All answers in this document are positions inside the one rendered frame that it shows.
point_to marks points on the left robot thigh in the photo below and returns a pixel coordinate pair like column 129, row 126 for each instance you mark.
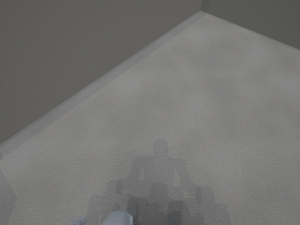
column 119, row 217

